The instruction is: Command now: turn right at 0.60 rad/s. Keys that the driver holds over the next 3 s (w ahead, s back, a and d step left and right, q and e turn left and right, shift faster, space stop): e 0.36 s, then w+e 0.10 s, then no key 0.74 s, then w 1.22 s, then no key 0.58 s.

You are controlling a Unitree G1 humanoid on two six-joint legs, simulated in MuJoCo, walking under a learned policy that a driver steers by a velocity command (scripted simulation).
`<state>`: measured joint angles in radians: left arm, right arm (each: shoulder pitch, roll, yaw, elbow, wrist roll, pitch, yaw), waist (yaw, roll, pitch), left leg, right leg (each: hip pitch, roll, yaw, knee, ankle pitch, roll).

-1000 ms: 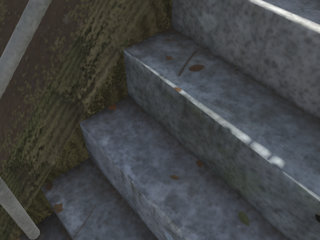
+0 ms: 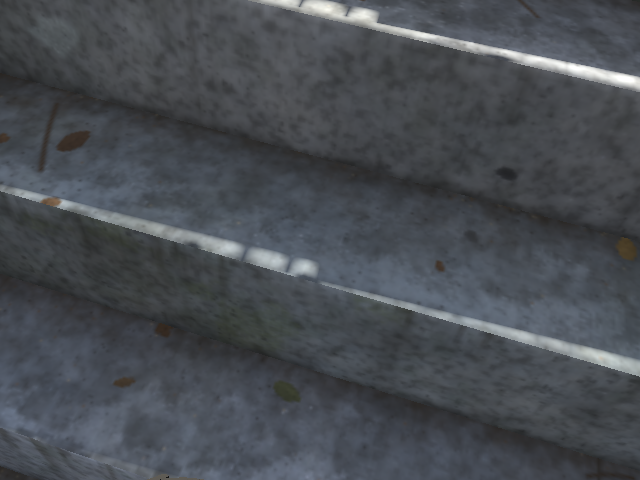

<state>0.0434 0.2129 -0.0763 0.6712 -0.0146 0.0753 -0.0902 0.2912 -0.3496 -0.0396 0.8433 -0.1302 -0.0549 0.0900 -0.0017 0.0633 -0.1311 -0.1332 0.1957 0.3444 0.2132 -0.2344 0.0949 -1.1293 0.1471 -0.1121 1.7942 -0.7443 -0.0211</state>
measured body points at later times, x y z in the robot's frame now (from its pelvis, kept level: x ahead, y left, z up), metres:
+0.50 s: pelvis +0.00 +0.03 +0.10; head +0.01 +0.04 +0.55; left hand +0.19 +0.21 +0.00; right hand +0.18 -0.20 +0.03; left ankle +0.02 +0.20 -0.48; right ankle +0.07 -0.11 -0.54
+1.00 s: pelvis +0.02 +0.21 -0.02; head +0.04 +0.26 +0.43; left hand +0.23 +0.36 -0.16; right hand -0.02 -0.02 -0.13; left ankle -0.02 +0.33 -0.76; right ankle -0.01 +0.04 -0.44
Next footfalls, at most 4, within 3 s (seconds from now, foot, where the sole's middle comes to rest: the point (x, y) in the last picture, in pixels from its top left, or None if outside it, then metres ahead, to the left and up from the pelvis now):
0.12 right None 0.11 -0.11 -0.58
0.72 left None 0.02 0.32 -0.80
1.20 right None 0.14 0.03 -0.58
1.62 left None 0.24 0.29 -0.58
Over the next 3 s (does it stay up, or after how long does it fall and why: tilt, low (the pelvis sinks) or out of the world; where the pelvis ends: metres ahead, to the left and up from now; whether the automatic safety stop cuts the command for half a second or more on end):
stays up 0.51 0.11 0.55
